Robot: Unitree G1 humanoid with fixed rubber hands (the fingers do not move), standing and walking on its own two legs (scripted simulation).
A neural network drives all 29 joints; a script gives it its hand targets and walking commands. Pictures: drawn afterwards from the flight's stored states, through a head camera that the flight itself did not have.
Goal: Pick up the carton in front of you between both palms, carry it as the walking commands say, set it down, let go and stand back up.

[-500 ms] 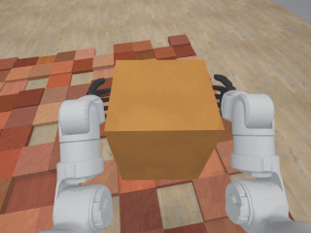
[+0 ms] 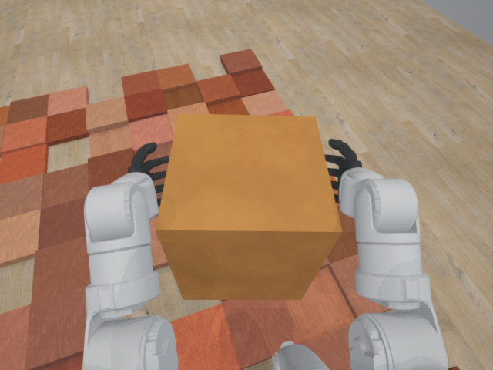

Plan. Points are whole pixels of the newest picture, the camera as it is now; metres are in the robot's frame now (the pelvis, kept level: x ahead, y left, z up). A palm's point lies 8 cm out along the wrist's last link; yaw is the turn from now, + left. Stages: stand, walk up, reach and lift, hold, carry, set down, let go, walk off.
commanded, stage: carry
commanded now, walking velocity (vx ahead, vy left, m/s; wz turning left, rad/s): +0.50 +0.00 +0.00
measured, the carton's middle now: (244, 214) +0.37 -0.03 +0.03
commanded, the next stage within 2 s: none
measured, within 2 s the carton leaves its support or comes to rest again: neither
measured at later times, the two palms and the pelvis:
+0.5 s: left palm (114, 89) +0.64 +0.18 +0.11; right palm (261, 59) +0.68 -0.12 +0.11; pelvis +0.30 -0.02 +0.00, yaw +3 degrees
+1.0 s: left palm (120, 21) +0.93 +0.19 +0.10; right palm (238, 11) +0.92 -0.11 +0.10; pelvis +0.62 +0.05 -0.02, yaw +1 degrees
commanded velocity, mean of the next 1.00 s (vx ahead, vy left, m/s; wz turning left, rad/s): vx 0.50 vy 0.00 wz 0.00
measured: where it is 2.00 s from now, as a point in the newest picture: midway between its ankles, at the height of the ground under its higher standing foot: (192, 166)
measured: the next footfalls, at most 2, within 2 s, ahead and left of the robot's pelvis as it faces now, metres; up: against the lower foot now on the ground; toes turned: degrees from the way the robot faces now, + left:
right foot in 0.16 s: +0.31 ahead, -0.11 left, +0.00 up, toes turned -4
left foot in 0.62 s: +0.52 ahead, +0.12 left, -0.03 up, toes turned +9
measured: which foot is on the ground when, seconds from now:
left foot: down 0.00-0.16, up 0.18-0.60, down 0.62-1.00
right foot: up 0.00-0.14, down 0.16-0.62, up 0.64-1.00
